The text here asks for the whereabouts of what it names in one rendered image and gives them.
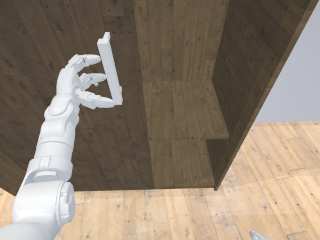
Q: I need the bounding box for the robot left upper arm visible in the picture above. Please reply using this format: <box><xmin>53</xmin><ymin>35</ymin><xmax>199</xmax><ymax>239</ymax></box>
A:
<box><xmin>0</xmin><ymin>180</ymin><xmax>76</xmax><ymax>240</ymax></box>

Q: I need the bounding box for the robot right hand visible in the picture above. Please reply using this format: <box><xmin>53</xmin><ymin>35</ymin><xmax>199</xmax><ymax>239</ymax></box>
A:
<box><xmin>249</xmin><ymin>230</ymin><xmax>269</xmax><ymax>240</ymax></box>

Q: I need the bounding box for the handle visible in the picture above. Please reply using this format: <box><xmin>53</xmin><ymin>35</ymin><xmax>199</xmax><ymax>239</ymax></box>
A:
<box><xmin>97</xmin><ymin>32</ymin><xmax>123</xmax><ymax>105</ymax></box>

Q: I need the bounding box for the robot left hand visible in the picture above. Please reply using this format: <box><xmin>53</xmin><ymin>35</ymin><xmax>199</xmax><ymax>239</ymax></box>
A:
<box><xmin>56</xmin><ymin>54</ymin><xmax>115</xmax><ymax>109</ymax></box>

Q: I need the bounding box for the wardrobe door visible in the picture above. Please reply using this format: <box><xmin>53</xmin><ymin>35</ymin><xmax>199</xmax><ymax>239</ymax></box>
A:
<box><xmin>0</xmin><ymin>0</ymin><xmax>154</xmax><ymax>192</ymax></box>
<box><xmin>0</xmin><ymin>151</ymin><xmax>26</xmax><ymax>187</ymax></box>

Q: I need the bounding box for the left robot forearm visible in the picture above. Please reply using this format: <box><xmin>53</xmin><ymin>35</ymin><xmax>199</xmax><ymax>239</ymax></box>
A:
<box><xmin>12</xmin><ymin>94</ymin><xmax>80</xmax><ymax>223</ymax></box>

